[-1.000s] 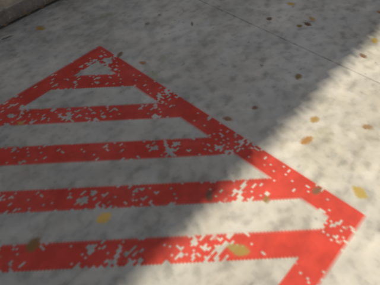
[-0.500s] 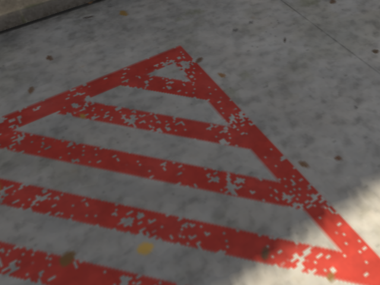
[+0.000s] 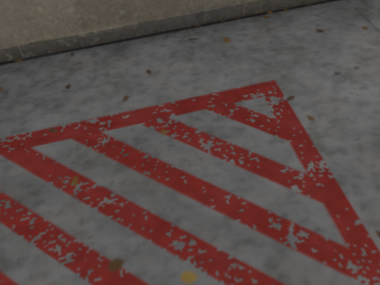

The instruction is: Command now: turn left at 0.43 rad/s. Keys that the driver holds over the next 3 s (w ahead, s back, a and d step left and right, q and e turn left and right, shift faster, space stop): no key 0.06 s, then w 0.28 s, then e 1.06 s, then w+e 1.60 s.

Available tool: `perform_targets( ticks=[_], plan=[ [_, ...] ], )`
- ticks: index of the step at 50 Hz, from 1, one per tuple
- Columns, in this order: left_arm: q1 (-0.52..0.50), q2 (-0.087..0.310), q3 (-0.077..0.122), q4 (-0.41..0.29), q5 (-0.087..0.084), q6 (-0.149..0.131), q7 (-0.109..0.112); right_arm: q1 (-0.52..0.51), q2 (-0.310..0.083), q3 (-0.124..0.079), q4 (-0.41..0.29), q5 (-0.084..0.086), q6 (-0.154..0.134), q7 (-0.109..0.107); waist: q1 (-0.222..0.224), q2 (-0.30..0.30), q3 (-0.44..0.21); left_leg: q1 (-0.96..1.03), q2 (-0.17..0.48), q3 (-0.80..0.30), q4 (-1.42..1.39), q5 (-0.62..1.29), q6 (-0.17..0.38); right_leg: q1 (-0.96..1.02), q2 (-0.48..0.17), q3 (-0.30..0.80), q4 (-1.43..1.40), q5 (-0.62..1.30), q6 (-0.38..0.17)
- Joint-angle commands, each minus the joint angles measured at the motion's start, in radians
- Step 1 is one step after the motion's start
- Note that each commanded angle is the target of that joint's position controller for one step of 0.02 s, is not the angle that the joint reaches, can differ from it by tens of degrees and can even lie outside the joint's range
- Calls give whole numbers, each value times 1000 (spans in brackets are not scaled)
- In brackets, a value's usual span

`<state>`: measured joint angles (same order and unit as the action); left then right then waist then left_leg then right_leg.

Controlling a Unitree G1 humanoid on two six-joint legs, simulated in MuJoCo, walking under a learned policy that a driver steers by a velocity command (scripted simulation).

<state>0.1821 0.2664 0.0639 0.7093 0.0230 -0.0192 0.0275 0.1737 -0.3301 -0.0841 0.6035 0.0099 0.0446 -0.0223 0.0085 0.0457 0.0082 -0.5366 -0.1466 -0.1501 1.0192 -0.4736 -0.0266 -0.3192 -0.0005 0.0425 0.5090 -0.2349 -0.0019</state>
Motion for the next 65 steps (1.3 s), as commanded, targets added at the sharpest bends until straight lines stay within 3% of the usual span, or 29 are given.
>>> perform_targets(
  ticks=[1,3,8,12,13,14,15,16,17,19,21,25,30,33,34,35,36,37,38,42,51,54,55,56,57,58,60,61,65],
  plan=[
    [-53,121,25,-81,-18,-3,9,62,-75,-32,-30,0,7,-5,-26,-153,-69,-94,53,10,239,17,-52,155,-249,195,-139,461,-192],
    [-35,125,25,-73,-11,7,9,23,-39,-17,-45,8,6,-5,-7,-191,-64,-76,60,55,140,49,-65,176,-213,133,-149,452,-195],
    [34,178,38,-42,-31,13,1,-50,-4,13,-70,6,-16,22,54,-289,-52,112,119,172,-264,8,-31,135,-221,168,-259,-149,-201],
    [53,185,35,-20,-55,5,-16,50,-16,4,-8,8,-55,33,-2,-211,-3,368,96,214,-633,216,63,21,-219,169,-218,-196,-185],
    [51,148,22,-15,-49,-4,-20,109,-22,2,11,8,-62,29,-33,-186,-30,505,125,167,-656,229,85,-53,-195,143,-162,-172,-148],
    [10,68,-4,-32,-31,-19,-31,214,-51,-5,31,4,-67,21,-76,-76,-82,673,259,-11,-684,194,119,-188,-124,57,40,-178,-81],
    [-23,29,-16,-90,-22,-46,-38,256,-185,-38,36,-5,-65,20,-72,193,-74,728,463,-315,-737,103,237,-419,0,-101,264,-262,-11],
    [-115,121,9,-114,-43,-61,-34,288,-173,-40,45,-14,-81,24,-131,161,7,649,536,-458,-819,-23,340,-533,-37,-32,441,-345,-1],
    [-104,163,26,-108,-61,-67,-37,258,-116,-20,47,-16,-98,24,-101,123,67,632,509,-419,-836,-94,331,-591,-74,5,526,-279,-14],
    [-49,147,27,-64,-46,-61,-45,169,-59,0,35,-11,-111,20,-55,117,94,612,434,-231,-843,192,268,-590,-96,5,546,-137,-16],
    [-21,108,19,-39,-31,-55,-52,119,-48,6,32,-19,-108,12,-27,87,64,547,376,-45,-821,627,223,-481,-88,-19,516,-37,12],
    [-70,39,-11,-50,-35,-41,-66,111,-70,-2,58,-24,-95,-1,-46,67,31,433,318,161,-785,809,185,-274,-54,-66,278,144,32],
    [-85,107,12,-99,-33,-30,-92,96,-126,-22,79,8,-81,-19,-27,81,-8,476,383,168,-656,886,164,-176,-16,-78,129,134,-19],
    [111,192,59,-62,-24,-29,-78,98,-101,-14,70,7,-76,-27,69,-20,-125,399,283,241,-275,881,76,135,48,-80,-23,311,-96],
    [178,290,76,-77,-21,-24,-54,150,-34,10,38,-43,-84,-21,53,-248,-234,145,184,265,81,304,5,401,-200,240,15,750,-209],
    [152,304,66,-106,-9,-24,-53,222,-11,27,30,-40,-89,-7,8,-352,-413,-55,30,107,346,-239,-32,553,-404,674,-97,667,-431],
    [107,237,55,-128,-19,-18,-56,172,-98,6,46,-11,-88,5,54,-187,-377,-92,104,16,397,-164,-22,473,-353,587,-151,415,-391],
    [53,195,42,-131,-28,-15,-51,96,-102,6,25,6,-83,6,40,-141,-247,-135,135,41,366,-83,-7,357,-299,481,-169,239,-333],
    [12,173,34,-134,-38,-8,-47,73,-91,6,31,-2,-71,-3,15,-63,-155,-126,174,51,285,-25,-7,223,-250,404,-194,135,-280],
    [-71,183,39,-156,-13,10,-29,98,-55,9,39,-26,-45,-21,-39,-151,-89,48,163,89,52,82,-30,-50,-135,277,-237,138,-244],
    [-52,200,54,-167,-27,49,-5,14,-47,9,18,-11,-67,-8,12,-189,-122,117,125,61,-276,138,-41,-8,-123,412,-184,-49,-217],
    [-65,189,50,-171,-43,64,-4,68,-46,-1,33,-4,-83,3,-28,-197,-116,256,111,87,-543,236,0,-10,-86,438,-122,-25,-169],
    [-41,163,43,-169,-46,65,-2,96,-88,-16,37,-13,-84,1,-31,-154,-119,358,199,30,-628,267,35,-75,-39,401,-55,-100,-121],
    [-7,113,32,-183,-44,61,-6,81,-189,-39,27,-40,-75,-6,14,96,-108,438,427,-200,-683,320,148,-242,89,227,160,-278,-50],
    [-36,161,48,-201,-40,44,-9,64,-186,-43,24,-71,-72,-1,-5,262,-75,367,553,-384,-747,411,277,-344,143,95,406,-374,-5],
    [-16,222,71,-176,-35,40,-10,10,-128,-25,-6,-68,-76,-6,6,160,-72,347,540,-327,-728,437,282,-333,89,123,572,-319,20],
    [42,197,74,-124,-39,63,-5,-64,-65,-7,-24,-32,-74,-15,30,81,-58,352,423,-134,-687,471,205,-332,75,91,700,-211,62],
    [51,172,67,-120,-39,73,-6,-67,-55,-1,-24,-22,-71,-19,22,81,-47,361,407,-83,-681,510,201,-347,66,80,747,-179,79],
    [-55,114,42,-172,-52,75,-15,8,-78,-9,-5,-32,-47,-31,-46,122,-47,464,393,22,-680,570,225,-362,22,-2,592,-134,115]
  ],
)
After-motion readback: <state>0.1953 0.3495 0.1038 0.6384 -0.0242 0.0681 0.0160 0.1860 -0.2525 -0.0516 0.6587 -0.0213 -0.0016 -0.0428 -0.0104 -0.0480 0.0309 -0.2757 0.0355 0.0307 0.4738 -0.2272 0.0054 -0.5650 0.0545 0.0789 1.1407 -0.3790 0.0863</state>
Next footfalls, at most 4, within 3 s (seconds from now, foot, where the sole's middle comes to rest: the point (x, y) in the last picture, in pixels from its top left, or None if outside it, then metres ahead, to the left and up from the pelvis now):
0.28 left None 0.02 0.13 -0.77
0.66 right None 0.28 -0.09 -0.77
1.10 left None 0.30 0.13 -0.77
1.54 right None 0.16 -0.09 -0.77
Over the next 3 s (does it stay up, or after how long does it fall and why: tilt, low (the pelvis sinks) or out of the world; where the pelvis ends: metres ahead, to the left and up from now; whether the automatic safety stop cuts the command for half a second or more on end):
stays up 0.59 -0.62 -0.02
